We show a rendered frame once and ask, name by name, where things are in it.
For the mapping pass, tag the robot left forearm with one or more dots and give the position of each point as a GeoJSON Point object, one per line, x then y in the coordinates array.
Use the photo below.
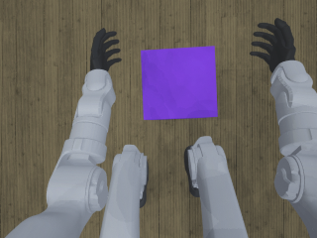
{"type": "Point", "coordinates": [87, 139]}

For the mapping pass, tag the left robot foot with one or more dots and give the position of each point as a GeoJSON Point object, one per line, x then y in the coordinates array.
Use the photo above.
{"type": "Point", "coordinates": [144, 198]}

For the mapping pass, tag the left robot upper arm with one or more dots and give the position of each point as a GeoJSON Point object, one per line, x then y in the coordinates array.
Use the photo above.
{"type": "Point", "coordinates": [75, 193]}

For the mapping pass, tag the right robot upper arm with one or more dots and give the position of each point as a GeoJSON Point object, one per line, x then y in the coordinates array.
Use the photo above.
{"type": "Point", "coordinates": [296, 181]}

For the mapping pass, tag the robot right forearm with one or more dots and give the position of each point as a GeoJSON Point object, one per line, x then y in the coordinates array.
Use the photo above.
{"type": "Point", "coordinates": [296, 109]}

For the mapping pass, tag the right robot hand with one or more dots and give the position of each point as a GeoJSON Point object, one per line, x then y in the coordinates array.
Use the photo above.
{"type": "Point", "coordinates": [281, 47]}

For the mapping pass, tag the robot left shin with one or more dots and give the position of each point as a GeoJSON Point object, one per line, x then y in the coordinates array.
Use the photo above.
{"type": "Point", "coordinates": [118, 157]}

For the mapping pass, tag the left robot hand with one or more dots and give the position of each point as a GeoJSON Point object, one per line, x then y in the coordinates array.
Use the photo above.
{"type": "Point", "coordinates": [99, 56]}

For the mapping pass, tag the carton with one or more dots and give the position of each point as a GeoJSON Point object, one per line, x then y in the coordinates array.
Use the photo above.
{"type": "Point", "coordinates": [179, 83]}

